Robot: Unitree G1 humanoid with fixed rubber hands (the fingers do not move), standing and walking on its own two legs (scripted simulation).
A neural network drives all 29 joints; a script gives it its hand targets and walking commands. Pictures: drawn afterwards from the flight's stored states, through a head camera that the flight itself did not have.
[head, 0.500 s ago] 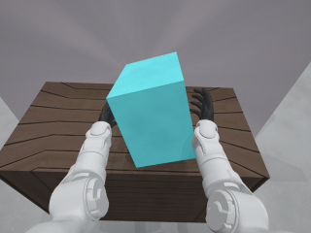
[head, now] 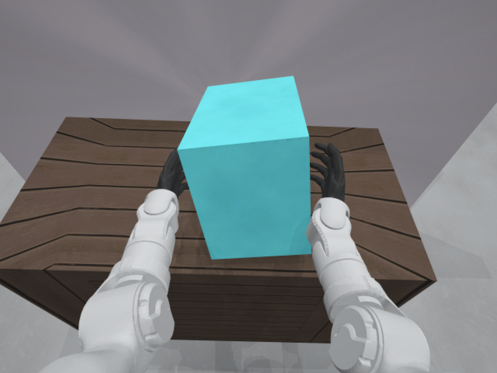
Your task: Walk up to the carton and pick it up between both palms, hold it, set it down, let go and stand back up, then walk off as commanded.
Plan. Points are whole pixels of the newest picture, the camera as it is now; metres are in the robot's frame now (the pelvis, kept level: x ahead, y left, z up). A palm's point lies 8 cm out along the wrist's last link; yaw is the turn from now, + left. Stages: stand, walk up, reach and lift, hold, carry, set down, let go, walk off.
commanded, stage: set down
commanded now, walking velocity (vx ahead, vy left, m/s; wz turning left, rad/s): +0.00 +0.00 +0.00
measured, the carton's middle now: (254, 162) +0.49 -0.01 +0.03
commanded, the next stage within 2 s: none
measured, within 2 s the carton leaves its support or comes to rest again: neither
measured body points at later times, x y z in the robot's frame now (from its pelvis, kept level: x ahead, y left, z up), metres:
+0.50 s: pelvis -0.01 +0.00 +0.00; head +0.04 +0.02 +0.45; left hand +0.42 +0.14 +0.04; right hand +0.39 -0.13 +0.07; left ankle -0.01 +0.12 -0.74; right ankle -0.08 -0.11 -0.74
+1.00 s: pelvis -0.02 +0.00 +0.00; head +0.04 +0.02 +0.44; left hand +0.41 +0.14 +0.03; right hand +0.37 -0.14 +0.03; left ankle -0.01 +0.12 -0.74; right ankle -0.09 -0.11 -0.74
